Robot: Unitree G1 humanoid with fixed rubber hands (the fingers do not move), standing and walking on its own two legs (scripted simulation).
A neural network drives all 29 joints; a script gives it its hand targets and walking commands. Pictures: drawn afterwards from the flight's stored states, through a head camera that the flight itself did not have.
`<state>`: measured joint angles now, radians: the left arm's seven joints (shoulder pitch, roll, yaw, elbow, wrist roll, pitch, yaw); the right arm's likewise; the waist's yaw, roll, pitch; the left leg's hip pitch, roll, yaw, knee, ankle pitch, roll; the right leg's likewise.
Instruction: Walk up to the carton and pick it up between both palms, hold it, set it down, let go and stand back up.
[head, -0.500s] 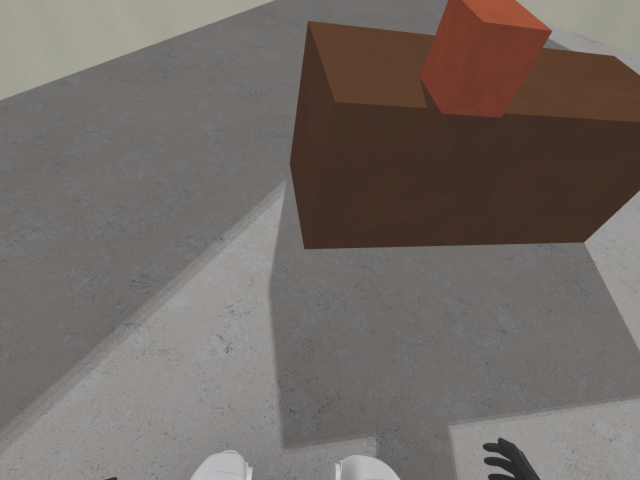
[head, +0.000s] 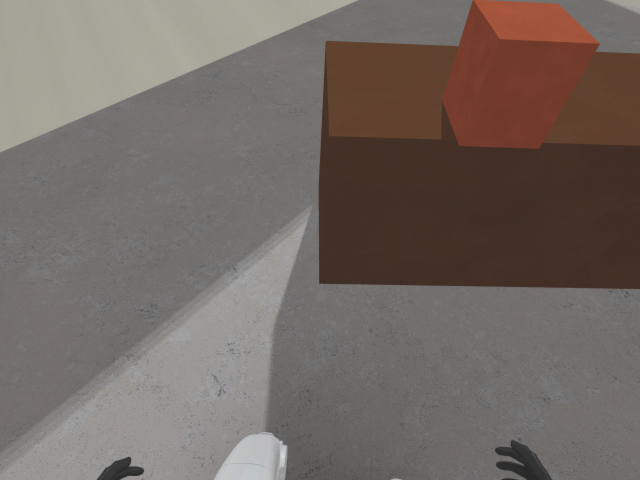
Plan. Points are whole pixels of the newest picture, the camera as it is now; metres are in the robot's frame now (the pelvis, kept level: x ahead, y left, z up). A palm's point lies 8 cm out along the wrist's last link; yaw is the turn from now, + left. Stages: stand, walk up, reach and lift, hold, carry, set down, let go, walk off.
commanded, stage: walk up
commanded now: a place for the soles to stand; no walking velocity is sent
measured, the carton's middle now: (507, 76) +0.98 -0.37 +0.04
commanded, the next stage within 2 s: none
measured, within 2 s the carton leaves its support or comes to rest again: neither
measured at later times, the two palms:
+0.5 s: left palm (266, 353) +0.31 +0.10 -0.09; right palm out of the picture +0.23 -0.46 -0.09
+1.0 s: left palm (349, 313) +0.39 -0.02 -0.10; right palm out of the picture +0.41 -0.57 -0.06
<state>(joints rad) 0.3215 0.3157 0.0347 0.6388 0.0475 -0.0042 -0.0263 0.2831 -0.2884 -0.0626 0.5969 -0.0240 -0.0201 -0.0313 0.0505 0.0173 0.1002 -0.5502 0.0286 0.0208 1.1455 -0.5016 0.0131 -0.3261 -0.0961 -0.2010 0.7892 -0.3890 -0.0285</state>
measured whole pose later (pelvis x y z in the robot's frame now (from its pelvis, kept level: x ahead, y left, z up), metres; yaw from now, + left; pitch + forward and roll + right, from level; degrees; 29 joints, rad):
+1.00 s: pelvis +0.30 -0.29 +0.01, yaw +4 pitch -4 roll +2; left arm 0.28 0.32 0.05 0.60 0.05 0.08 -0.08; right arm 0.33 -0.27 -0.04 0.63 -0.07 -0.06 -0.08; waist 0.00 -0.11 0.10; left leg -0.27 0.10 0.08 0.70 -0.37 0.00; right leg -0.58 -0.13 0.01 1.07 -0.38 0.04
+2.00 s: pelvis +0.43 -0.42 +0.03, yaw +15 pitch -2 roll +0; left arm 0.32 0.31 -0.01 0.58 0.00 0.01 -0.01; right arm 0.17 -0.28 0.00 0.76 0.00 0.02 0.02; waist 0.00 0.01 0.05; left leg -0.29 -0.02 -0.04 0.56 -0.24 0.01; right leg -0.18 -0.07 -0.30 0.55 -0.32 -0.04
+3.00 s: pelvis +0.58 -0.44 +0.00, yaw +7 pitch -3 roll +0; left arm 0.41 0.30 0.04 0.61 0.01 0.02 0.02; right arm 0.16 -0.26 -0.01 0.62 -0.02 0.01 0.00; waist 0.03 -0.03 0.10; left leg -0.39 0.06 0.12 0.75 -0.30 0.03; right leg -0.34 -0.01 0.05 0.88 -0.55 0.02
